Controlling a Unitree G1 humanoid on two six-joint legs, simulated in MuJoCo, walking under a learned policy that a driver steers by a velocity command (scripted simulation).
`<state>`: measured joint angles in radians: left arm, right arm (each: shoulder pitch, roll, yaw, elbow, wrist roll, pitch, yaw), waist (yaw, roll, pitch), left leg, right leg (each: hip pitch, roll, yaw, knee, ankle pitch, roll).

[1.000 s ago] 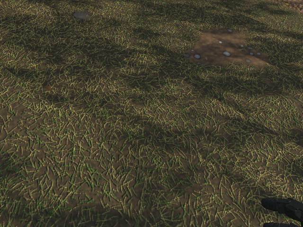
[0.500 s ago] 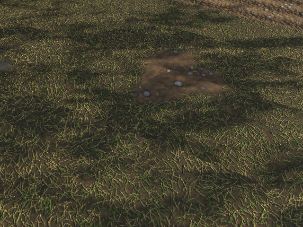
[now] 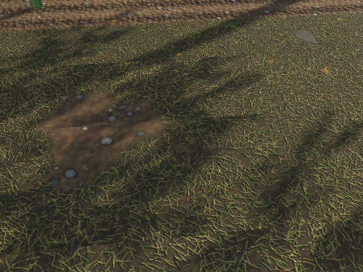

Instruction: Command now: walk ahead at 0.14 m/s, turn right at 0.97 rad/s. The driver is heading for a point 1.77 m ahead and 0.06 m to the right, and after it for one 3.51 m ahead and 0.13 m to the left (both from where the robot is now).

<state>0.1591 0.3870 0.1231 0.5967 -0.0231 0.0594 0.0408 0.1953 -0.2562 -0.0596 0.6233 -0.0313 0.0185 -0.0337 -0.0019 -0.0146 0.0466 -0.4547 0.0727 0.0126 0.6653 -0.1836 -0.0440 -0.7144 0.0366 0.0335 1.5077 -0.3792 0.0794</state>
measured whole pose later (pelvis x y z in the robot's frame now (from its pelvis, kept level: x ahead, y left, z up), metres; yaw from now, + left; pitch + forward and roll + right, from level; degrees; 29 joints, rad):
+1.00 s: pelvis +0.10 +0.00 +0.02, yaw +5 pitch +4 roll +1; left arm 0.19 0.27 0.09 0.68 0.03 0.01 0.01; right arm 0.16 -0.35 -0.11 0.61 0.04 0.06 -0.02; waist 0.00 0.05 -0.01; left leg -0.54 -0.11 -0.21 0.91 -0.42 -0.04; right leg -0.30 0.04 0.01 0.53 -0.29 -0.06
